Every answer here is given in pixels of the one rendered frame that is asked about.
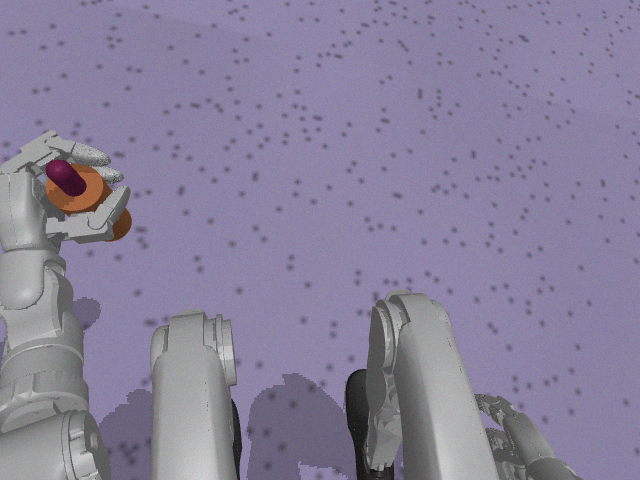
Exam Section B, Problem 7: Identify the bottle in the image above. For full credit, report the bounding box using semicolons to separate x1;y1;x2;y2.
46;160;132;242

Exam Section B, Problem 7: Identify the left robot hand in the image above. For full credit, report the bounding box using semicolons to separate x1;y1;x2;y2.
0;130;131;255

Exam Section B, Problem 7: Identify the right robot arm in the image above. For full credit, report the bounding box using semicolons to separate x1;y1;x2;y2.
525;458;584;480

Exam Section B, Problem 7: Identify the right robot hand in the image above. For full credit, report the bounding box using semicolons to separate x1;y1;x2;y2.
474;394;558;480

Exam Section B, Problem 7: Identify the right robot foot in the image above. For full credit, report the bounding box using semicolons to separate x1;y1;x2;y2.
345;369;394;480

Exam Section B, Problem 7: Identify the left robot arm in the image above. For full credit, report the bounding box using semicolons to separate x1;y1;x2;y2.
0;248;111;480

